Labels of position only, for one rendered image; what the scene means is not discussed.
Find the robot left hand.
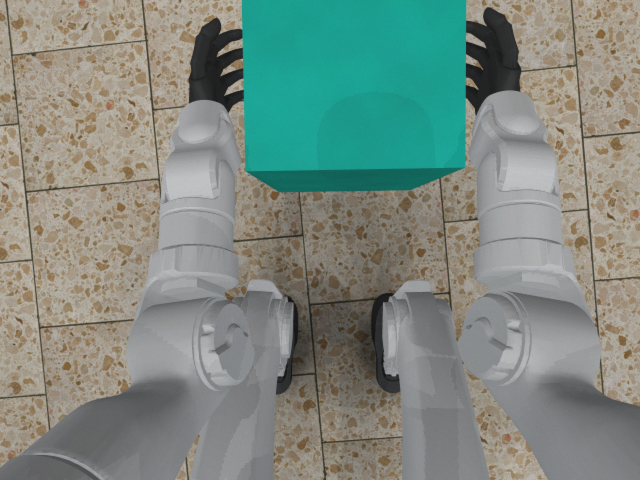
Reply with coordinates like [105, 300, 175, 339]
[189, 18, 244, 113]

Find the robot foot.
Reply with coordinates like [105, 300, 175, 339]
[371, 293, 400, 393]
[276, 296, 298, 395]

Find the robot left foot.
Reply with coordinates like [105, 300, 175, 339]
[276, 296, 298, 395]

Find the robot left forearm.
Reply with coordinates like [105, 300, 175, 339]
[127, 100, 242, 372]

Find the carton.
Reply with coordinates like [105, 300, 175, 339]
[242, 0, 466, 192]

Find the robot right upper arm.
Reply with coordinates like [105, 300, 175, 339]
[458, 290, 640, 480]

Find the robot left upper arm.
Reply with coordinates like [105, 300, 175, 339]
[0, 296, 255, 480]

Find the robot right foot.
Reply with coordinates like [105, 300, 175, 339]
[371, 293, 400, 393]

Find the robot right hand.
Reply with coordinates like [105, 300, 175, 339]
[466, 7, 521, 115]

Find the robot right forearm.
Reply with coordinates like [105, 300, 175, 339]
[468, 90, 601, 365]

